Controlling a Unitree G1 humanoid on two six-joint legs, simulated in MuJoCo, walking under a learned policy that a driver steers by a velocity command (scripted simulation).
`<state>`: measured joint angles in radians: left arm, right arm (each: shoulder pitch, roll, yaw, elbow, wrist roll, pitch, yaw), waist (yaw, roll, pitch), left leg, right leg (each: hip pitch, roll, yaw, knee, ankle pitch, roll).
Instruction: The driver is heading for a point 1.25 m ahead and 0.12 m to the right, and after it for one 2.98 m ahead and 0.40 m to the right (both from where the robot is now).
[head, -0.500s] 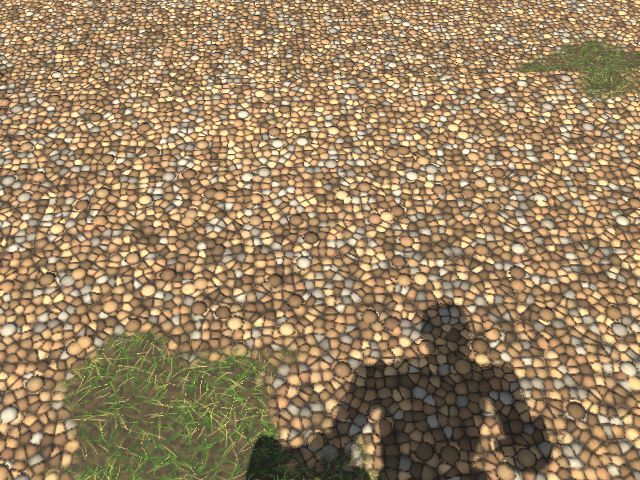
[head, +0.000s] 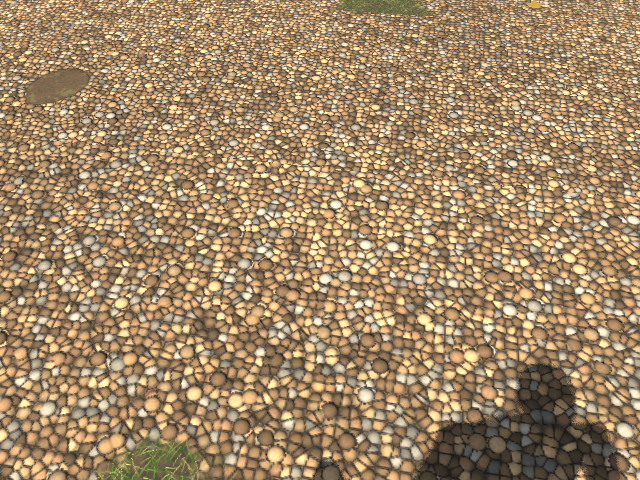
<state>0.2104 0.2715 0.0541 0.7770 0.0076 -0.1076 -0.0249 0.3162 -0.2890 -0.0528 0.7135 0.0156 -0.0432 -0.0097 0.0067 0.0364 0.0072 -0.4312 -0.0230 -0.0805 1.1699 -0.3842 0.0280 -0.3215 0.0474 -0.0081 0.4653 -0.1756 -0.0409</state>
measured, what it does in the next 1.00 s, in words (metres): walks ahead: left foot, then right foot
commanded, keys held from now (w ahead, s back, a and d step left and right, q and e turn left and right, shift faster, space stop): w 0.14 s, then no key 0.54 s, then w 0.32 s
